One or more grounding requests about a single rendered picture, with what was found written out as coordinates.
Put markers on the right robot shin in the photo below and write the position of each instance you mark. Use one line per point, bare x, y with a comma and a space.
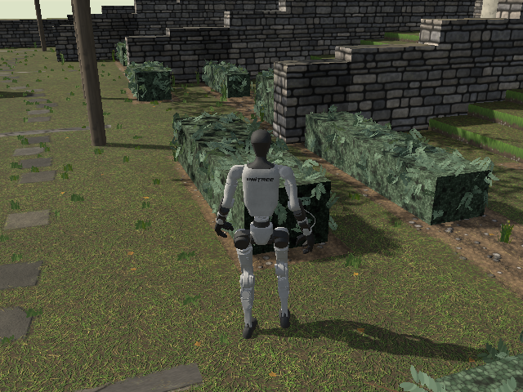
283, 289

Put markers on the left robot hand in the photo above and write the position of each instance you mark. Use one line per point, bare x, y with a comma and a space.
226, 225

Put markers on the robot right forearm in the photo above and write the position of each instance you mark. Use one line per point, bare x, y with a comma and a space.
302, 221

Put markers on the robot left forearm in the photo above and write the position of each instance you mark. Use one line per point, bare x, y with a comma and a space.
222, 213

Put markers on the left robot upper arm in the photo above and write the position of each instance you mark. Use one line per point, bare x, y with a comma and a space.
231, 184

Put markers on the humanoid robot torso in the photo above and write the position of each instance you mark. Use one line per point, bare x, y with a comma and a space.
261, 195

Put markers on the right robot hand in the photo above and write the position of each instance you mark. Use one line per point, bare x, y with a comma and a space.
310, 241

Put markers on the right robot upper arm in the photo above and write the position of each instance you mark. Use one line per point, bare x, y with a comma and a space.
290, 186

